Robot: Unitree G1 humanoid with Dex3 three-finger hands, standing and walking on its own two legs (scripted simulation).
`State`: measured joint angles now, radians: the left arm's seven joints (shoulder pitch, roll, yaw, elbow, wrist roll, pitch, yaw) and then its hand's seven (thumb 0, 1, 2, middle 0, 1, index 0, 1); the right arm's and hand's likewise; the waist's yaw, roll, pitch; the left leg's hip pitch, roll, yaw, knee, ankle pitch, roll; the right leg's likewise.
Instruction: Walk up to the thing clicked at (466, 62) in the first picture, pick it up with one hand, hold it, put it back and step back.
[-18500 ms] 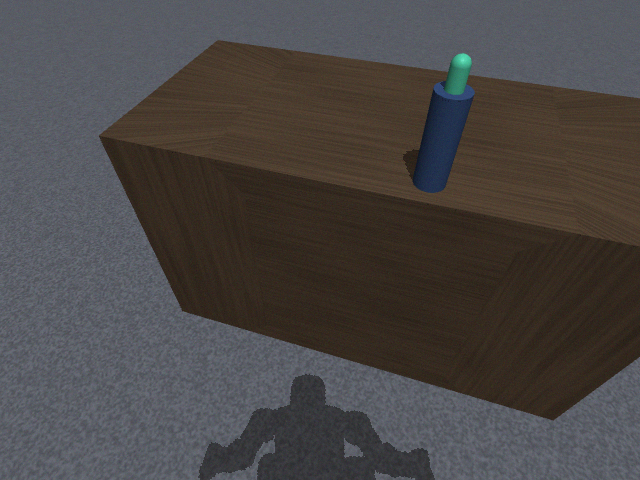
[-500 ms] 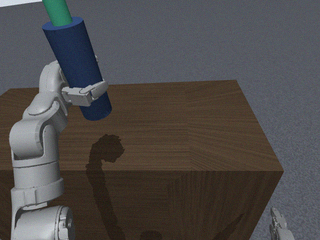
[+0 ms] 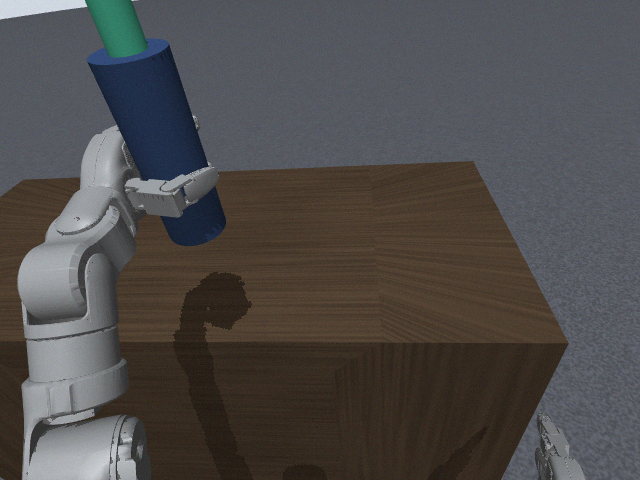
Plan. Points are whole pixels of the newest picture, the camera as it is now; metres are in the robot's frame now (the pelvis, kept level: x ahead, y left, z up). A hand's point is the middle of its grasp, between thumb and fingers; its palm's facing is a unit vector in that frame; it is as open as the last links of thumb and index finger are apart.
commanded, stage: hold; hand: left
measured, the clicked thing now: (158, 126) +0.33 +0.17 +0.35
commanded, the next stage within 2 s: crouch in 0.04 s
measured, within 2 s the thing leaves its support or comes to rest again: neither
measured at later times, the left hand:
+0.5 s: hand (191, 196) +0.36 +0.17 +0.25, palm faces +0.19 -0.98 +0.02, open 9.4 cm
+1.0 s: hand (192, 217) +0.40 +0.20 +0.19, palm faces +0.21 -0.98 +0.00, open 9.4 cm
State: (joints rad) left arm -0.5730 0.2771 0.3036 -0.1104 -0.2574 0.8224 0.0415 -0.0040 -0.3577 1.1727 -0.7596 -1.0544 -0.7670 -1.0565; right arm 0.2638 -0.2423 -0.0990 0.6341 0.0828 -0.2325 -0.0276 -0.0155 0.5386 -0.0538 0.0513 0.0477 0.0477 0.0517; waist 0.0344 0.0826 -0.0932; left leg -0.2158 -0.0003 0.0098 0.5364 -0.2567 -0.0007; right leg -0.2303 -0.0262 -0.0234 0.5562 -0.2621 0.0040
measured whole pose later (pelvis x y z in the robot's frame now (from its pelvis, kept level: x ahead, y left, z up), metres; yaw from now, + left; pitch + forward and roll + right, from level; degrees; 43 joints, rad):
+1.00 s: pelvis +0.01 +0.00 +0.00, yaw +0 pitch +1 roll +0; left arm -0.53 0.31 0.30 0.36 -0.19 0.30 0.00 0.00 -0.36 1.17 -0.76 -1.04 -0.77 -1.04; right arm 0.23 -0.23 -0.08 0.70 0.04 -0.30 -0.09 -0.02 0.53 -0.05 0.06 0.05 0.05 0.05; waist 0.00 0.05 -0.06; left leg -0.30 0.01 0.02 0.54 -0.26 0.00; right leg -0.31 -0.02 -0.02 0.55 -0.26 0.00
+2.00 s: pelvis +0.02 +0.00 -0.01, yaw -1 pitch +6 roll +0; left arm -0.49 0.32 0.31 0.67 -0.18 -0.13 -0.04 0.00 -0.36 1.17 -0.76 -1.04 -0.77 -1.05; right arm 0.22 -0.21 -0.05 0.62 0.03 -0.13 -0.07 -0.01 0.50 -0.06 0.05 0.05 0.05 0.05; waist -0.04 0.02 -0.07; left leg -0.43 0.02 0.01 0.64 -0.31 0.00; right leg -0.43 -0.01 -0.02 0.62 -0.29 0.00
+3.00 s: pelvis +0.02 +0.01 -0.03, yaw -1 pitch +9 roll +0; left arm -0.47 0.31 0.31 0.67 -0.17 -0.21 -0.04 -0.01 -0.48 0.38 -0.64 -0.56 -0.65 -0.56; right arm 0.31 -0.21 -0.05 0.41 0.02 -0.05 -0.05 -0.01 0.49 -0.05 0.06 0.05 0.05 0.05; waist -0.05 0.01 -0.10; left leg -0.58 0.02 0.02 0.81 -0.39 0.00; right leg -0.59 -0.01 -0.01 0.79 -0.37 0.01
